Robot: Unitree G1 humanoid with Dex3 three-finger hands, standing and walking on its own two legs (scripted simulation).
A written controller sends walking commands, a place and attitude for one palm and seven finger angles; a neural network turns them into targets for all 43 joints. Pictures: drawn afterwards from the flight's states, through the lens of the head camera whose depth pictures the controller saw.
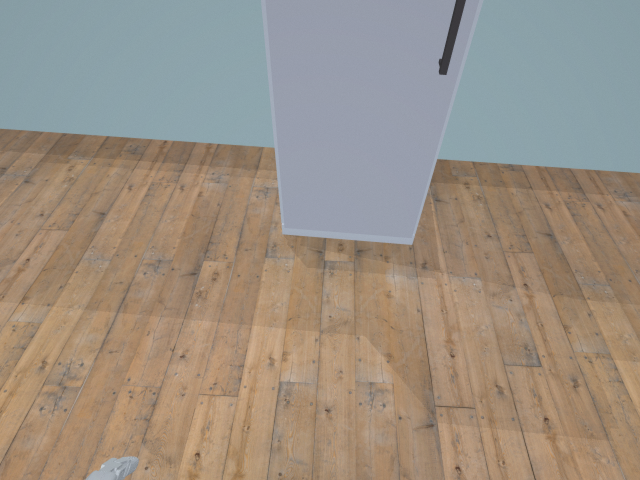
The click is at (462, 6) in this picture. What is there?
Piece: fridge door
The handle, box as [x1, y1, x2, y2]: [439, 0, 465, 74]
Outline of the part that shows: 465,0 456,0 442,58 439,59 439,74 446,74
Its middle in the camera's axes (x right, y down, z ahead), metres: +0.32 -0.52 +0.92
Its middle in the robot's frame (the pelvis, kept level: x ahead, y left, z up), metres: +1.07 -0.26 +0.14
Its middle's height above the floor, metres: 0.90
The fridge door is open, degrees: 0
